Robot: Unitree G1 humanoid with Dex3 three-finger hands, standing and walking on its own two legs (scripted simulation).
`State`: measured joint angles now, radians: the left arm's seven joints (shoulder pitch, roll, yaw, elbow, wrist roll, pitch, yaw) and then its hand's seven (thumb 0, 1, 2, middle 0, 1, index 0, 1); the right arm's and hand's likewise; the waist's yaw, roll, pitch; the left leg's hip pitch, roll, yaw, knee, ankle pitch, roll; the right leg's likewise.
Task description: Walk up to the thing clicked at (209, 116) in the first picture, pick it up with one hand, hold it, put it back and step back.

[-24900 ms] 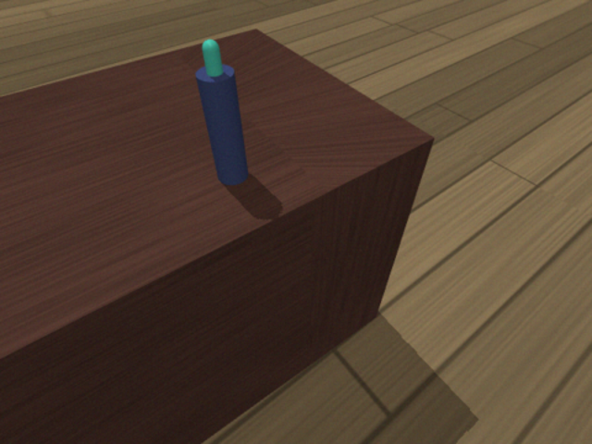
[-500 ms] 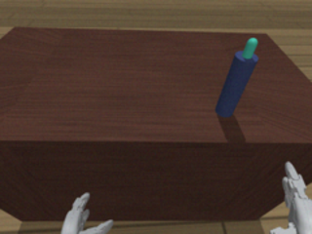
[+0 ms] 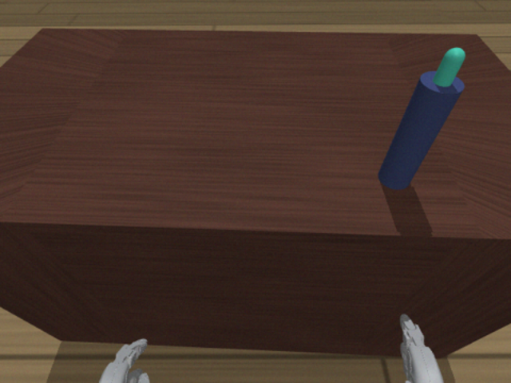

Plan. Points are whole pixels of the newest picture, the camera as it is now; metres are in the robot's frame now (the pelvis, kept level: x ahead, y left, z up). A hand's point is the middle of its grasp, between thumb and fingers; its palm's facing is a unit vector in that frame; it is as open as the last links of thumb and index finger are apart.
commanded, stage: home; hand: right
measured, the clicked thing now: (419, 125) +0.47 -0.23 +0.15
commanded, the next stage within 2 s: stand in 2.00 s
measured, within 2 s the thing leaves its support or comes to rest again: neither
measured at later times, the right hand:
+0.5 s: hand out of the picture +0.12 -0.25 -0.13, palm faces -0.06 +0.92 -0.39, open 17.5 cm
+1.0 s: hand out of the picture +0.05 -0.27 -0.15, palm faces -0.09 +0.93 -0.36, open 17.4 cm
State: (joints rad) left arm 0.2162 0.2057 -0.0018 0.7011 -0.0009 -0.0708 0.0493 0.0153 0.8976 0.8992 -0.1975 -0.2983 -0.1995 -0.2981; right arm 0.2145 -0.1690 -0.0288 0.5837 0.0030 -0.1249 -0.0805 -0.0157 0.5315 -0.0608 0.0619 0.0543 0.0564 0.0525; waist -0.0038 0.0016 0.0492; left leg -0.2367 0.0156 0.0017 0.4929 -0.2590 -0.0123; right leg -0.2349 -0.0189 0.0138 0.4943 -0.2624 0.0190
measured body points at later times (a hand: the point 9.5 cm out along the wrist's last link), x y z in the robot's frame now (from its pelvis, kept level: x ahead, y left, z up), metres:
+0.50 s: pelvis +0.01 +0.00 +0.00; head +0.01 +0.01 +0.45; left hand +0.11 +0.30 -0.12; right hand +0.12 -0.30 -0.10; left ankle +0.00 +0.13 -0.74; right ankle +0.00 -0.13 -0.74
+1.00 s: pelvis -0.02 -0.01 +0.01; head -0.02 -0.01 +0.46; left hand +0.02 +0.29 -0.13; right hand +0.05 -0.31 -0.12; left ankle +0.00 +0.13 -0.74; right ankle +0.00 -0.13 -0.74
